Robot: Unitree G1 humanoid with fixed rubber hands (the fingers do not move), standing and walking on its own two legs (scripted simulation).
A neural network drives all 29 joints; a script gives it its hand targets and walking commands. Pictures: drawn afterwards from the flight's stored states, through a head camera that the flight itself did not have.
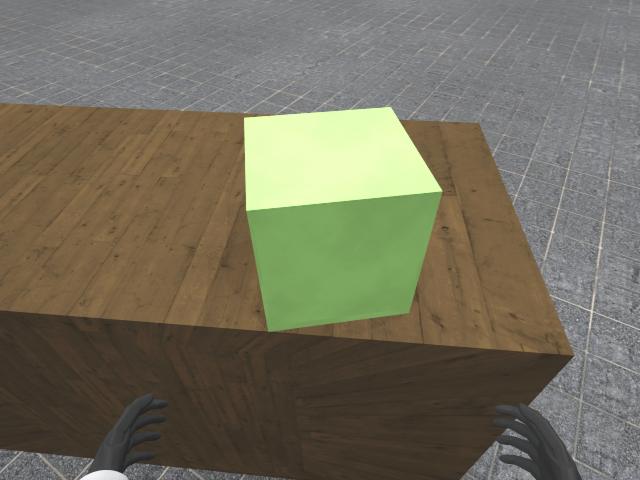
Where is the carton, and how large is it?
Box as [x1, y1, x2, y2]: [244, 107, 442, 331]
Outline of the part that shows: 390,107 244,118 246,211 268,331 398,314 409,311 442,191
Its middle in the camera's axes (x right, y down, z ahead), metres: +0.01 -0.03 +0.54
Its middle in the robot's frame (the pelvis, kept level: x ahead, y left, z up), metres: +0.44 +0.01 +0.11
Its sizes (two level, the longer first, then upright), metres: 0.206 0.197 0.224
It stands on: a pedestal, 0.77 m high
